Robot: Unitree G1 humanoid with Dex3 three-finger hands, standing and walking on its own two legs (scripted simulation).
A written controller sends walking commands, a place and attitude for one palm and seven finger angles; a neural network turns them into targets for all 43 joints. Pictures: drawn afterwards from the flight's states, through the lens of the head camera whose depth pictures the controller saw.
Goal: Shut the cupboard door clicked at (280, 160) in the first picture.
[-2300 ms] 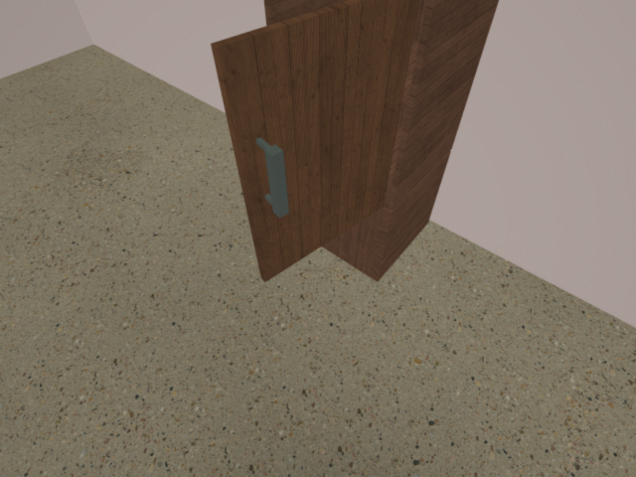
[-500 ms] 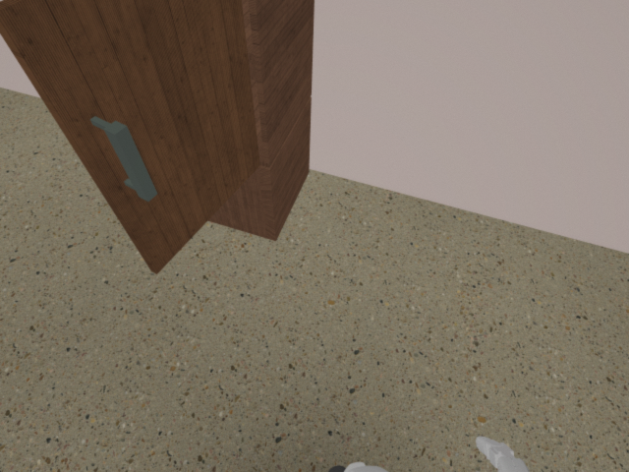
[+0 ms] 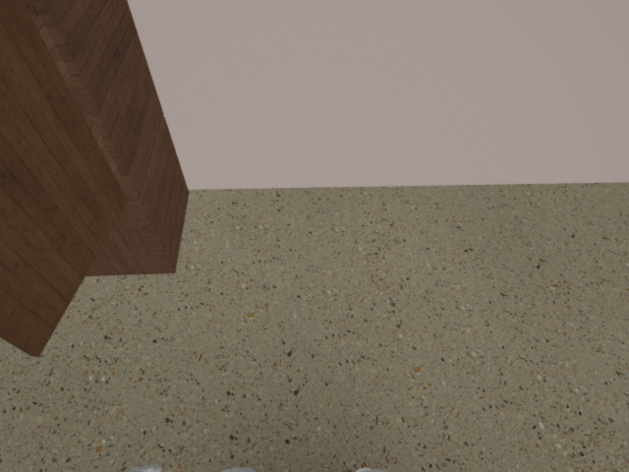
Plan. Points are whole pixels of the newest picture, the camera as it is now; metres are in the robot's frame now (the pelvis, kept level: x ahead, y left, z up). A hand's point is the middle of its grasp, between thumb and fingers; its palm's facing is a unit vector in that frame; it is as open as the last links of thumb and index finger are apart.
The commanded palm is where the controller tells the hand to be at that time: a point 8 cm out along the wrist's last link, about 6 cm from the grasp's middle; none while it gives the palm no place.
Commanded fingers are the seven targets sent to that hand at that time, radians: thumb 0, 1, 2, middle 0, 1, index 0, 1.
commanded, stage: walk to a spot facing it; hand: left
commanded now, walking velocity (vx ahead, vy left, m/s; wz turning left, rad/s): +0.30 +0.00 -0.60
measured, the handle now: out of the picture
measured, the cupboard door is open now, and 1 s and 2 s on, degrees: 79 79 79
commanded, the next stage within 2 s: turn to face it in 1.24 s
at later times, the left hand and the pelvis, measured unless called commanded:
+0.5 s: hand (265, 364) +0.29 +0.09 -0.15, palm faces -0.34 -0.92 -0.20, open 7.4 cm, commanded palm none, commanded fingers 0.00 0.90 0.90 -0.20 -0.30 -0.20 -0.30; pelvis +0.12 -0.05 +0.00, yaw -17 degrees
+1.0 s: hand (337, 256) +0.51 -0.03 -0.16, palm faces -0.48 -0.86 -0.19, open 7.4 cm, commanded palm none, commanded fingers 0.00 0.90 0.90 -0.20 -0.30 -0.20 -0.30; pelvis +0.32 -0.14 -0.01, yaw -27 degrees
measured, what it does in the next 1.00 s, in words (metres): walks ahead, turning right: left foot, then right foot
